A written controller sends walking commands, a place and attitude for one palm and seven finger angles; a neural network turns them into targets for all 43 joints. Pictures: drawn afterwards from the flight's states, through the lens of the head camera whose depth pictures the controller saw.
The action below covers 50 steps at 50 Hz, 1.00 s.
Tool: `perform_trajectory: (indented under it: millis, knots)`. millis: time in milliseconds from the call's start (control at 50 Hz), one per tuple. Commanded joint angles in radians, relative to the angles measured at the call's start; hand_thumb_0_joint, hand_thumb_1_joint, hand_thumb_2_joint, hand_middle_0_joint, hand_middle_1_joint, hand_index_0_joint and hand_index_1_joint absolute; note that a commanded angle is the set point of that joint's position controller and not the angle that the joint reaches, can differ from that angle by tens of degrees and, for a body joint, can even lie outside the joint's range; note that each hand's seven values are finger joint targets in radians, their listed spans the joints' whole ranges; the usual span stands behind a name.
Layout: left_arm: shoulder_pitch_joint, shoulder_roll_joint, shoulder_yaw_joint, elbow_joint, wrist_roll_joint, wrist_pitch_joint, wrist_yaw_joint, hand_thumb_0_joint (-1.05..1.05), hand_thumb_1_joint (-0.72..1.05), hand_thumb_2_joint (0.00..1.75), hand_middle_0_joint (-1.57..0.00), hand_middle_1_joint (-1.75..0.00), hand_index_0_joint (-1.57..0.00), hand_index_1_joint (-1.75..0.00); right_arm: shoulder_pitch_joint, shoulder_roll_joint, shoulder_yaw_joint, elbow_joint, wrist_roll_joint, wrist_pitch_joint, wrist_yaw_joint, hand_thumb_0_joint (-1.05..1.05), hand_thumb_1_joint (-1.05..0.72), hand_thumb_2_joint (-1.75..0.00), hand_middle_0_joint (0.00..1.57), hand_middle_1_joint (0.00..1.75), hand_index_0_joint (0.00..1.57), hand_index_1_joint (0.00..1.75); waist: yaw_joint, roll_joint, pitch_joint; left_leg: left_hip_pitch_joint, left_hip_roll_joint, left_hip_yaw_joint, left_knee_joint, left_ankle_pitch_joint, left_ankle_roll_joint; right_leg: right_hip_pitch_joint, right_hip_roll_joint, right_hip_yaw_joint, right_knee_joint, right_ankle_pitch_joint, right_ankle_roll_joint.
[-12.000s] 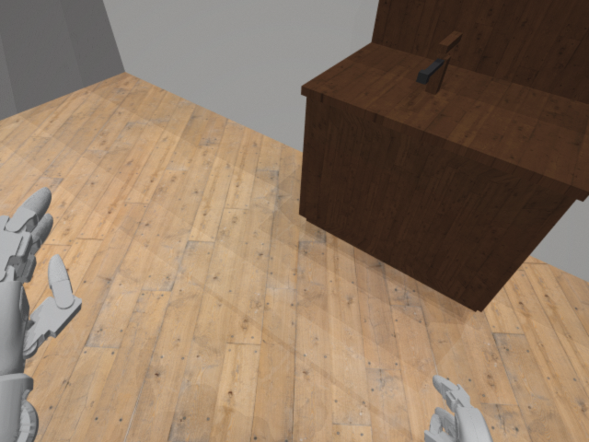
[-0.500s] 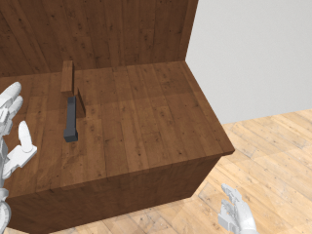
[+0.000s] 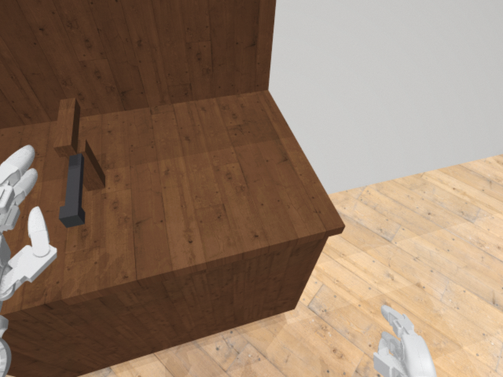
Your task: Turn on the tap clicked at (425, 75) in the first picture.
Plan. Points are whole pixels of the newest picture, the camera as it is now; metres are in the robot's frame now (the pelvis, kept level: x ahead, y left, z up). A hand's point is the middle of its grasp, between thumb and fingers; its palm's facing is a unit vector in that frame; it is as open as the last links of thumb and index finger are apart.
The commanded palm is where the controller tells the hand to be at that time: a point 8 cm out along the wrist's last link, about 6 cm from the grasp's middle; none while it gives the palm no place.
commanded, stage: come to a stop and stand still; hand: left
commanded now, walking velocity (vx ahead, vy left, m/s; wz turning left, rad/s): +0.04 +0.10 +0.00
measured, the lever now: (72, 215) +0.34 +0.32 +0.04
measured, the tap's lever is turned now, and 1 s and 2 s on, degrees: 0 0 0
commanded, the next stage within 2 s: look again from close up in 0.88 s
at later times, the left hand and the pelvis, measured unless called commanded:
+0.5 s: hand (35, 259) +0.22 +0.28 +0.13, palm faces +0.19 -0.89 -0.42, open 7.4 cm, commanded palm +0.17 +0.34 +0.18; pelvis +0.00 +0.06 +0.00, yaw -2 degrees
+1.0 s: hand out of the picture +0.23 +0.33 +0.15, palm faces +0.36 -0.85 -0.39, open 7.4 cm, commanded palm +0.16 +0.36 +0.18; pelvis +0.00 +0.08 +0.00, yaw +0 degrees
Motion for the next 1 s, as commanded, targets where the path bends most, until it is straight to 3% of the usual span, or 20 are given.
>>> perform_trajectory:
  millis: [0, 140, 160, 180, 200, 220, 260, 280, 320, 380, 400, 440, 480, 500, 540, 640, 700, 840, 880, 980]
  knots:
    - [0.002, 0.156, 0.119, -0.17, -0.009, -0.051, 0.041, 0.0, 0.9, 0.9, -0.2, -0.3, -0.2, -0.3, -0.097, -0.097, -0.021, -0.149, 0.009, -0.045, -0.006, 0.0, -0.9, -0.9, 0.2, 0.3, 0.2, 0.3, 0.014, 0.013, -0.175, 0.121, -0.036, -0.016, 0.009, 0.006, 0.061, -0.011, -0.188, 0.166, -0.161, 0.067, 0.082]
    - [-0.031, 0.158, 0.098, -0.161, 0.007, -0.045, 0.059, 0.0, 0.9, 0.9, -0.2, -0.3, -0.2, -0.3, -0.105, -0.106, -0.01, -0.132, 0.009, -0.049, -0.013, 0.0, -0.9, -0.9, 0.2, 0.3, 0.2, 0.3, 0.017, -0.014, -0.124, 0.145, -0.033, -0.041, -0.033, 0.035, 0.071, -0.029, -0.188, 0.167, -0.182, 0.037, 0.084]
    - [-0.962, 0.907, 0.646, -0.347, 0.136, -0.139, 0.037, 0.0, 0.9, 0.9, -0.2, -0.3, -0.2, -0.3, 0.049, -0.129, -0.048, -0.076, -0.028, -0.106, -0.019, 0.0, -0.9, -0.9, 0.2, 0.3, 0.2, 0.3, 0.044, -0.189, 0.059, 0.062, -0.058, 0.09, 0.04, 0.046, 0.046, -0.172, -0.158, 0.165, -0.288, 0.248, 0.201]
    - [-0.731, 0.528, 0.383, 0.012, 0.048, -0.099, 0.019, 0.0, 0.9, 0.9, -0.2, -0.3, -0.2, -0.3, -0.066, -0.096, -0.028, -0.038, 0.027, -0.081, -0.013, 0.0, -0.9, -0.9, 0.2, 0.3, 0.2, 0.3, 0.02, 0.107, -0.014, 0.087, -0.002, -0.006, -0.055, 0.094, 0.057, -0.092, -0.263, 0.131, -0.11, 0.19, 0.023]
    - [-0.532, 0.338, 0.255, -0.026, 0.035, -0.099, 0.017, 0.0, 0.9, 0.9, -0.2, -0.3, -0.2, -0.3, -0.099, -0.103, -0.034, -0.082, 0.01, -0.082, 0.006, 0.0, -0.9, -0.9, 0.2, 0.3, 0.2, 0.3, 0.036, 0.091, -0.064, 0.17, -0.007, -0.005, -0.053, 0.083, 0.053, -0.056, -0.207, 0.196, -0.088, 0.227, 0.045]
    - [-0.406, 0.228, 0.16, 0.133, 0.035, -0.082, 0.004, 0.0, 0.9, 0.9, -0.2, -0.3, -0.2, -0.3, -0.079, -0.125, -0.039, -0.081, 0.009, -0.095, 0.008, 0.0, -0.9, -0.9, 0.2, 0.3, 0.2, 0.3, 0.039, 0.095, -0.109, 0.192, -0.025, 0.02, -0.044, 0.074, 0.058, -0.036, -0.192, 0.182, -0.083, 0.223, 0.064]
    - [-0.187, 0.123, 0.068, 0.103, 0.027, -0.063, -0.018, 0.0, 0.9, 0.9, -0.2, -0.3, -0.2, -0.3, -0.031, -0.123, -0.043, -0.099, 0.024, -0.084, 0.036, 0.0, -0.9, -0.9, 0.2, 0.3, 0.2, 0.3, 0.052, 0.051, -0.191, 0.208, -0.036, 0.041, -0.033, 0.114, 0.077, 0.045, -0.191, 0.166, -0.062, 0.312, 0.13]
    - [-0.111, 0.037, -0.005, 0.068, 0.018, -0.062, -0.026, 0.0, 0.9, 0.9, -0.2, -0.3, -0.2, -0.3, -0.046, -0.11, -0.039, -0.106, 0.035, -0.083, 0.056, 0.0, -0.9, -0.9, 0.2, 0.3, 0.2, 0.3, 0.054, 0.039, -0.24, 0.239, -0.02, 0.032, -0.047, 0.167, 0.087, 0.074, -0.182, 0.128, -0.021, 0.33, 0.127]
    - [-0.07, 0.05, -0.027, -0.088, 0.033, -0.059, -0.023, 0.0, 0.9, 0.9, -0.2, -0.3, -0.2, -0.3, -0.064, -0.108, -0.03, -0.142, 0.034, -0.084, 0.068, 0.0, -0.9, -0.9, 0.2, 0.3, 0.2, 0.3, 0.049, -0.025, -0.243, 0.246, 0.002, 0.006, -0.062, 0.177, 0.088, 0.062, -0.163, 0.096, -0.026, 0.241, 0.114]
    - [-0.016, 0.197, 0.123, -0.147, 0.046, -0.056, 0.013, 0.0, 0.9, 0.9, -0.2, -0.3, -0.2, -0.3, -0.104, -0.111, -0.015, -0.152, 0.021, -0.081, 0.053, 0.0, -0.9, -0.9, 0.2, 0.3, 0.2, 0.3, 0.051, -0.092, -0.203, 0.218, 0.006, -0.01, -0.097, 0.086, 0.079, 0.018, -0.154, 0.087, -0.055, 0.105, 0.073]
    - [-0.029, 0.18, 0.124, -0.149, 0.043, -0.061, 0.014, 0.0, 0.9, 0.9, -0.2, -0.3, -0.2, -0.3, -0.102, -0.107, -0.009, -0.165, 0.016, -0.077, 0.044, 0.0, -0.9, -0.9, 0.2, 0.3, 0.2, 0.3, 0.042, -0.115, -0.184, 0.184, 0.004, -0.025, -0.107, 0.062, 0.076, 0.019, -0.154, 0.072, -0.051, 0.072, 0.062]
    - [-0.094, 0.229, 0.19, -0.197, 0.037, -0.085, 0.022, 0.0, 0.9, 0.9, -0.2, -0.3, -0.2, -0.3, -0.115, -0.103, 0.001, -0.178, 0.009, -0.079, 0.025, 0.0, -0.9, -0.9, 0.2, 0.3, 0.2, 0.3, 0.035, -0.049, -0.145, 0.153, 0.005, -0.042, -0.141, 0.038, 0.074, 0.006, -0.146, 0.07, -0.033, 0.046, 0.053]
    - [-0.177, 0.278, 0.227, -0.261, 0.041, -0.099, 0.037, 0.0, 0.9, 0.9, -0.2, -0.3, -0.2, -0.3, -0.129, -0.105, 0.008, -0.172, 0.011, -0.08, 0.012, 0.0, -0.9, -0.9, 0.2, 0.3, 0.2, 0.3, 0.038, 0.135, -0.13, 0.13, 0.028, -0.062, -0.19, 0.0, 0.079, 0.02, -0.129, 0.053, 0.023, 0.036, 0.052]
    - [-0.187, 0.221, 0.18, -0.251, 0.036, -0.103, 0.036, 0.0, 0.9, 0.9, -0.2, -0.3, -0.2, -0.3, -0.115, -0.096, 0.011, -0.172, 0.008, -0.082, 0.009, 0.0, -0.9, -0.9, 0.2, 0.3, 0.2, 0.3, 0.037, 0.197, -0.129, 0.105, 0.045, -0.08, -0.21, -0.013, 0.084, 0.044, -0.126, 0.027, 0.047, 0.04, 0.053]
    - [-0.217, 0.213, 0.164, -0.236, 0.039, -0.106, 0.036, 0.0, 0.9, 0.9, -0.2, -0.3, -0.2, -0.3, -0.089, -0.091, 0.012, -0.167, 0.009, -0.099, 0.012, 0.0, -0.9, -0.9, 0.2, 0.3, 0.2, 0.3, 0.038, 0.247, -0.134, 0.116, 0.051, -0.072, -0.202, 0.022, 0.08, 0.056, -0.126, 0.014, 0.052, 0.044, 0.05]
    - [-0.213, 0.118, 0.064, -0.185, 0.055, -0.115, 0.022, 0.0, 0.9, 0.9, -0.2, -0.3, -0.2, -0.3, -0.05, -0.101, 0.007, -0.136, 0.001, -0.125, 0.031, 0.0, -0.9, -0.9, 0.2, 0.3, 0.2, 0.3, 0.026, 0.138, -0.16, 0.224, 0.065, -0.089, -0.174, 0.149, 0.061, -0.004, -0.129, 0.003, 0.035, 0.015, 0.05]
    - [-0.172, 0.058, -0.002, -0.109, 0.064, -0.099, 0.019, 0.0, 0.9, 0.9, -0.2, -0.3, -0.2, -0.3, -0.048, -0.108, 0.006, -0.121, 0.001, -0.116, 0.04, 0.0, -0.9, -0.9, 0.2, 0.3, 0.2, 0.3, 0.022, 0.129, -0.136, 0.23, 0.071, -0.101, -0.2, 0.147, 0.038, -0.048, -0.128, 0.005, 0.053, -0.013, 0.054]
    - [-0.199, 0.143, 0.081, -0.1, 0.058, -0.096, 0.031, 0.0, 0.9, 0.9, -0.2, -0.3, -0.2, -0.3, -0.086, -0.106, 0.011, -0.143, 0.004, -0.075, 0.021, 0.0, -0.9, -0.9, 0.2, 0.3, 0.2, 0.3, 0.026, 0.017, -0.126, 0.155, 0.037, -0.085, -0.194, 0.06, 0.019, 0.025, -0.149, 0.027, -0.044, 0.074, 0.049]
    - [-0.213, 0.19, 0.119, -0.175, 0.061, -0.104, 0.034, 0.0, 0.9, 0.9, -0.2, -0.3, -0.2, -0.3, -0.106, -0.101, 0.013, -0.149, 0.006, -0.075, 0.017, 0.0, -0.9, -0.9, 0.2, 0.3, 0.2, 0.3, 0.026, 0.065, -0.152, 0.174, 0.03, -0.078, -0.194, 0.097, 0.011, 0.046, -0.149, 0.022, -0.03, 0.09, 0.047]
    - [-0.141, 0.189, 0.119, -0.238, 0.051, -0.112, 0.035, 0.0, 0.9, 0.9, -0.2, -0.3, -0.2, -0.3, -0.101, -0.093, 0.014, -0.157, 0.006, -0.083, 0.018, 0.0, -0.9, -0.9, 0.2, 0.3, 0.2, 0.3, 0.029, 0.124, -0.205, 0.196, 0.012, -0.059, -0.15, 0.161, 0.03, 0.089, -0.157, 0.022, -0.041, 0.154, 0.043]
